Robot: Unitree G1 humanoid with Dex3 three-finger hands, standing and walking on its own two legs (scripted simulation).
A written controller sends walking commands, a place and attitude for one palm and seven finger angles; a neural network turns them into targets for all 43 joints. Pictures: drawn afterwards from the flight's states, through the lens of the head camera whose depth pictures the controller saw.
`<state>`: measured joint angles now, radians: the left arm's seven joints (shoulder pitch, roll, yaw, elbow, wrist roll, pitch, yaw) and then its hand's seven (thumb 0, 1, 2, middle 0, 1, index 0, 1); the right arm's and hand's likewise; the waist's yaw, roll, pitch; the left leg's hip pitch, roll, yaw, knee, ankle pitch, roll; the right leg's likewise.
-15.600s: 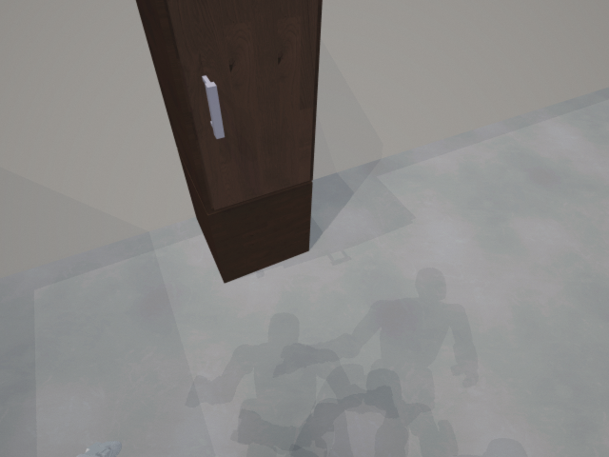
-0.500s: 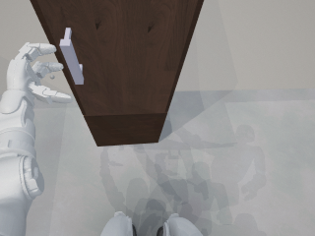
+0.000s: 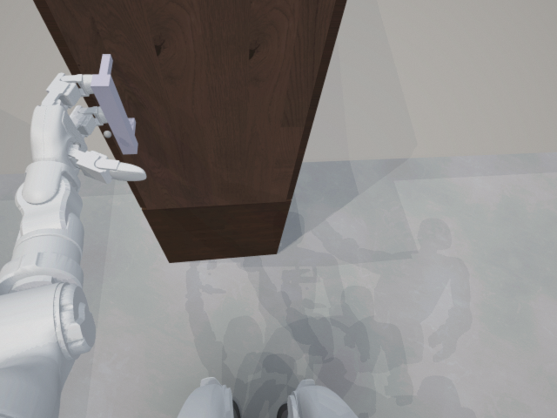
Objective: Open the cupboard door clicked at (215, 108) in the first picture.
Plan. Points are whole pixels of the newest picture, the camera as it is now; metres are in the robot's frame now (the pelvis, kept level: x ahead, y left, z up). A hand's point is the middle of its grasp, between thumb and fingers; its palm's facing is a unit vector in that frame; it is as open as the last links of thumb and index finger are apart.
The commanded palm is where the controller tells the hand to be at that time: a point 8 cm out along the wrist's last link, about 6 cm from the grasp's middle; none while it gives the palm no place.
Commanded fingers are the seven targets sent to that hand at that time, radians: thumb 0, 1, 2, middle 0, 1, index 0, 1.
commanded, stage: slide the fingers in behind the handle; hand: left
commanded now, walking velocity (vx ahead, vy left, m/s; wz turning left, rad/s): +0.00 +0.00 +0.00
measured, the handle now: (119, 107) +0.55 +0.20 +0.07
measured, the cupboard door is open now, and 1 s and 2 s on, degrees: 0 0 4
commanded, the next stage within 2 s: close the thumb around the handle in 0.82 s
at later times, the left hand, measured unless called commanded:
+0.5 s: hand (133, 138) +0.49 +0.17 +0.07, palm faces +0.08 -1.00 -0.01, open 14.0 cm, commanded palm +0.46 +0.22 +0.07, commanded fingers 0.00 -0.50 0.30 -0.30 -1.20 -0.30 -1.20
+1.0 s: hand (131, 133) +0.50 +0.18 +0.07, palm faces +0.08 -1.00 -0.01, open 13.9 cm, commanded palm +0.47 +0.22 +0.07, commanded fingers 0.00 -0.22 0.42 -0.32 -1.23 -0.32 -1.23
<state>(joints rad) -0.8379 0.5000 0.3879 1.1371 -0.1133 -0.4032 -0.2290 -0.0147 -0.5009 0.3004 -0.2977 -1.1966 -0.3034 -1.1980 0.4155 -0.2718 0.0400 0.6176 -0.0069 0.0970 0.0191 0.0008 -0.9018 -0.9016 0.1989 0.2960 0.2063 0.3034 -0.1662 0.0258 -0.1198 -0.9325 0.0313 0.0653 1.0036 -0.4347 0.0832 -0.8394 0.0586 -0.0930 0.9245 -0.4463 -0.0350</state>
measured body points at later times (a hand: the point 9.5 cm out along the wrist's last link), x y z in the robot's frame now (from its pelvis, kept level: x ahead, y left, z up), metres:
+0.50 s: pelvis -0.01 -0.01 +0.00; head +0.10 +0.01 +0.43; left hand +0.48 +0.23 +0.08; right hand +0.02 -0.28 -0.11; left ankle +0.02 +0.06 -0.67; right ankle -0.01 -0.11 -0.67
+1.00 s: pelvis +0.00 -0.02 +0.00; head +0.12 +0.00 +0.43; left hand +0.49 +0.23 +0.08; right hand +0.00 -0.28 -0.11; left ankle +0.02 +0.06 -0.67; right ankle -0.01 -0.11 -0.67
